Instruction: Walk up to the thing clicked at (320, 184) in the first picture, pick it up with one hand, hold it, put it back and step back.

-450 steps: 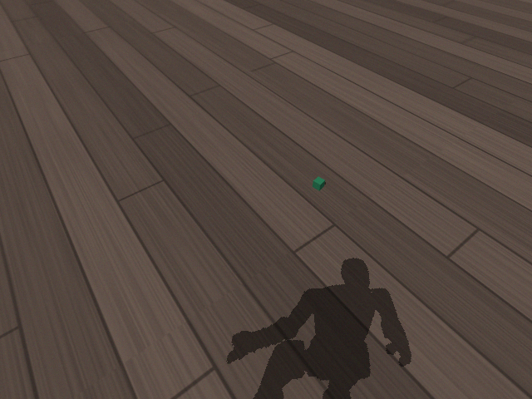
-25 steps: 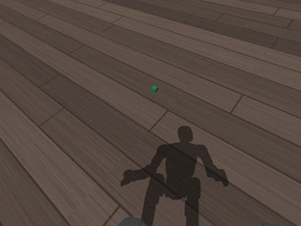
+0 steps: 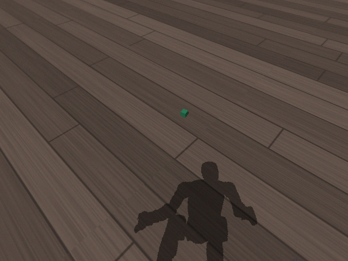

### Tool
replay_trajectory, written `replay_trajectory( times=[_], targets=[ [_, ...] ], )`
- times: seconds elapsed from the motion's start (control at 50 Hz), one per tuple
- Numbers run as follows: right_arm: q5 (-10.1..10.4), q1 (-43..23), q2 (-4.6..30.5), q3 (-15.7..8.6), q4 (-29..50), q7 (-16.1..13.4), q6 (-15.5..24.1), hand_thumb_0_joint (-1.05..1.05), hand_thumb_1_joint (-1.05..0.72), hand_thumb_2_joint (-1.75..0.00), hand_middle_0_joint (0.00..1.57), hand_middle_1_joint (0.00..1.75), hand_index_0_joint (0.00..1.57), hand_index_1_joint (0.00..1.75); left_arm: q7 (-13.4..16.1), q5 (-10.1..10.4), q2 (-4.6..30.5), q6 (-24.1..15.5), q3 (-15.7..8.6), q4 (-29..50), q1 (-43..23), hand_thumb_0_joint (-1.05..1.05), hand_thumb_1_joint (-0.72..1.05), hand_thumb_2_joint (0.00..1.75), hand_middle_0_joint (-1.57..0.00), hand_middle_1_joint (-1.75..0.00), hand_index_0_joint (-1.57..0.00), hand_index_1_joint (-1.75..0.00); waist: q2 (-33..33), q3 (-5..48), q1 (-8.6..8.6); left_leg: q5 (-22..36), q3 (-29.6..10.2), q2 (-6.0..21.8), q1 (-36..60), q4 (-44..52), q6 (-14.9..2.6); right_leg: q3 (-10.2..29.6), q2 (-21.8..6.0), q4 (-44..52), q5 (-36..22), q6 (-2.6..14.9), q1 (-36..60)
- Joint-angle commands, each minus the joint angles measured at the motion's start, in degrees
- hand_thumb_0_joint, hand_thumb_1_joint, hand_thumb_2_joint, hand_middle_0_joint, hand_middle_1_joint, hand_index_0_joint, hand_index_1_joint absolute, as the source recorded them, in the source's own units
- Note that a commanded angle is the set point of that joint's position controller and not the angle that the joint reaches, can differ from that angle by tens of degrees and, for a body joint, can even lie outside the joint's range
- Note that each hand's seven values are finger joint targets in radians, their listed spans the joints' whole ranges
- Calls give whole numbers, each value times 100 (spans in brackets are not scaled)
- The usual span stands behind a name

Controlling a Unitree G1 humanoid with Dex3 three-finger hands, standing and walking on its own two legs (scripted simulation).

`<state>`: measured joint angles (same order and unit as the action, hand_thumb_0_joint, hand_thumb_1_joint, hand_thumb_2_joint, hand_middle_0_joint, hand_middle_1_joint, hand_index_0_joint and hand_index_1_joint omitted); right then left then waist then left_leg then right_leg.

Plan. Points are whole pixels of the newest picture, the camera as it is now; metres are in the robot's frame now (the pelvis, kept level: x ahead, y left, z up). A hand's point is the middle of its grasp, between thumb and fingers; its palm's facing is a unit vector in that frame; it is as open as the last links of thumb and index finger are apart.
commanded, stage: walk up
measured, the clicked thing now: (184, 113) +1.34 -0.06 -0.74
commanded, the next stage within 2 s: stand in 0.36 s
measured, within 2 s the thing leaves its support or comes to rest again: neither
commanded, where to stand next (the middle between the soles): +0.06 -0.01 m, yaw -1 degrees
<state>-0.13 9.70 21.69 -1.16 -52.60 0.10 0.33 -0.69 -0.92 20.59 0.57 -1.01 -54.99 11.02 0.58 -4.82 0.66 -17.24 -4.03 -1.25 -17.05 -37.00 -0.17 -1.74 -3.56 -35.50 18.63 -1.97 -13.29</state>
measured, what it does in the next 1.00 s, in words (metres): stands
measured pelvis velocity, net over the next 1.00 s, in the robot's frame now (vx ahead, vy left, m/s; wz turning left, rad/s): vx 0.02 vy -0.01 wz -0.01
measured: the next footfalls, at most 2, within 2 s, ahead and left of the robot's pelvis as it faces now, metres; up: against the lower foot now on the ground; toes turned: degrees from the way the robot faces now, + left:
none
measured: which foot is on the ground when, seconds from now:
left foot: down 0.00-1.00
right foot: down 0.00-1.00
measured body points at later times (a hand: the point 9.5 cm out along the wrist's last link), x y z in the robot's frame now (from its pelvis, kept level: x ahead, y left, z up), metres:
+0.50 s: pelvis +0.01 -0.01 +0.02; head +0.02 +0.00 +0.47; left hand +0.09 +0.30 -0.11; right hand +0.11 -0.31 -0.11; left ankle +0.04 +0.12 -0.72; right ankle +0.01 -0.15 -0.72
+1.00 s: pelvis +0.02 -0.01 +0.02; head +0.03 -0.02 +0.47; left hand +0.10 +0.29 -0.11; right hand +0.10 -0.32 -0.11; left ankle +0.04 +0.12 -0.72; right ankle +0.01 -0.15 -0.72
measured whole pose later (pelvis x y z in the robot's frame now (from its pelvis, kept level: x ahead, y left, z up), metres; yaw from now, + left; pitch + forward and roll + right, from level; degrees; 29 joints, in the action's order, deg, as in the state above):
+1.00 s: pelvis +0.02 -0.01 +0.02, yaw -1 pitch -3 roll +0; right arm -0.5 4.8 20.2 0.0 -65.2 0.7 0.4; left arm -0.3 -0.2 20.1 -0.7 -0.1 -64.8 5.5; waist 0.3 -3.5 0.1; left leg -9.2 -3.8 0.5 -8.1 -19.8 1.7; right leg -1.9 -2.2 -19.5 11.7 -1.5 -5.2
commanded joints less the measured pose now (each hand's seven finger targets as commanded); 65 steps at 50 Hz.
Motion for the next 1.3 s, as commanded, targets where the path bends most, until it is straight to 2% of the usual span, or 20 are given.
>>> replay_trajectory(
  times=[0.0,0.04,0.06,0.1,0.16,0.22,0.32,0.34,0.4,0.44,0.5,0.58,0.64,0.68,0.76,0.84,0.88,1.08,1.14,1.28],
  targets=[
    [-24,-327,1214,-296,158,-10,164,0,-90,-90,20,30,20,30,45,36,1258,-197,-285,301,-619,0,90,90,-20,-30,-20,-30,-247,21,-31,-329,-983,610,54,1249,-355,490,-266,1293,894,484,-509],
    [-41,-326,1196,-257,78,8,166,0,-90,-90,20,30,20,30,22,37,1307,-207,-302,187,-589,0,90,90,-20,-30,-20,-30,-450,-75,-20,-870,-907,508,-260,1404,-295,669,-315,1558,1220,501,-278],
    [-46,-329,1190,-226,11,13,174,0,-90,-90,20,30,20,30,19,28,1317,-222,-300,165,-625,0,90,90,-20,-30,-20,-30,-376,-25,-42,-710,-848,476,-184,1422,-257,702,-381,1592,1109,515,-177],
    [-35,-298,1161,-201,-143,18,211,0,-90,-90,20,30,20,30,25,39,1246,-249,-291,78,-661,0,90,90,-20,-30,-20,-30,-171,236,-53,27,-825,518,46,1488,-214,601,-399,1530,465,513,156],
    [-13,-401,1139,-142,-285,3,253,0,-90,-90,20,30,20,30,37,87,1208,-267,-271,-85,-599,0,90,90,-20,-30,-20,-30,26,590,47,1110,-777,585,302,1429,-196,437,-366,1478,-432,442,558],
    [8,-364,1136,-123,-412,-35,254,0,-90,-90,20,30,20,30,51,106,1249,-244,-272,-161,-733,0,90,90,-20,-30,-20,-30,77,786,23,1726,-690,611,416,1453,-160,332,-394,1423,-885,396,838],
    [9,-500,1134,-136,-528,-57,207,0,-90,-90,20,30,20,30,55,78,1242,-198,-252,-313,-803,0,90,90,-20,-30,-20,-30,26,632,8,1403,-690,617,312,1617,-182,248,-409,1604,-731,352,864],
    [-45,-534,1036,-117,-592,-48,201,0,-90,-90,20,30,20,30,56,88,1215,-199,-217,-488,-657,0,90,90,-20,-30,-20,-30,19,577,22,1301,-649,660,483,1743,-121,420,-406,1668,-559,336,758],
    [-43,-536,1072,-131,-671,-33,171,0,-90,-90,20,30,20,30,59,72,1225,-223,-198,-541,-766,0,90,90,-20,-30,-20,-30,86,466,-35,997,-686,675,373,1851,-99,412,-396,1773,-492,288,775],
    [-29,-658,1083,-136,-693,-37,178,0,-90,-90,20,30,20,30,63,66,1265,-244,-203,-571,-786,0,90,90,-20,-30,-20,-30,31,646,-10,1487,-578,686,684,1756,-102,461,-448,1776,-900,296,811],
    [-21,-685,1073,-142,-728,-36,170,0,-90,-90,20,30,20,30,76,63,1257,-262,-184,-642,-777,0,90,90,-20,-30,-20,-30,-42,665,-32,1764,-523,706,816,1738,-86,447,-446,1812,-1111,271,795],
    [-5,-704,1089,-135,-784,-32,155,0,-90,-90,20,30,20,30,81,67,1228,-266,-156,-668,-809,0,90,90,-20,-30,-20,-30,-57,663,-59,1791,-458,721,882,1772,-71,467,-454,1882,-1270,260,840],
    [-6,-768,1070,-121,-820,-31,137,0,-90,-90,20,30,20,30,82,62,1231,-247,-147,-705,-789,0,90,90,-20,-30,-20,-30,-31,593,-66,1582,-453,727,923,1866,-48,461,-408,1931,-1034,267,713],
    [-13,-805,1043,-122,-822,-25,133,0,-90,-90,20,30,20,30,92,49,1222,-261,-139,-698,-795,0,90,90,-20,-30,-20,-30,-107,686,-50,1802,-419,733,947,1837,-46,466,-448,1935,-1303,264,822],
    [-11,-763,1106,-125,-875,-31,120,0,-90,-90,20,30,20,30,90,51,1239,-258,-145,-689,-786,0,90,90,-20,-30,-20,-30,-64,676,-70,1631,-370,730,982,1881,-31,494,-436,1983,-1219,254,813],
    [-9,-773,1081,-113,-892,-33,129,0,-90,-90,20,30,20,30,100,56,1238,-245,-156,-693,-775,0,90,90,-20,-30,-20,-30,-34,679,-50,1768,-382,753,924,1951,-29,451,-419,1924,-1311,262,901],
    [-7,-800,1076,-106,-890,-39,140,0,-90,-90,20,30,20,30,95,61,1212,-251,-149,-690,-734,0,90,90,-20,-30,-20,-30,-44,788,-24,2073,-356,784,1081,1884,-32,445,-431,1891,-1585,260,922],
    [-14,-720,1054,-101,-945,-27,114,0,-90,-90,20,30,20,30,97,53,1238,-223,-159,-668,-758,0,90,90,-20,-30,-20,-30,-108,481,-48,1358,-382,734,811,2042,-13,480,-403,2056,-865,260,801],
    [-16,-689,1092,-110,-929,-38,124,0,-90,-90,20,30,20,30,94,48,1264,-239,-171,-634,-759,0,90,90,-20,-30,-20,-30,-71,686,-63,1710,-346,761,988,1966,-26,499,-438,1983,-1261,275,878],
    [-18,-641,1081,-99,-948,-37,118,0,-90,-90,20,30,20,30,96,48,1234,-232,-152,-603,-740,0,90,90,-20,-30,-20,-30,-54,576,-73,1606,-353,752,921,2003,-17,481,-409,2010,-1188,274,806]
  ],
)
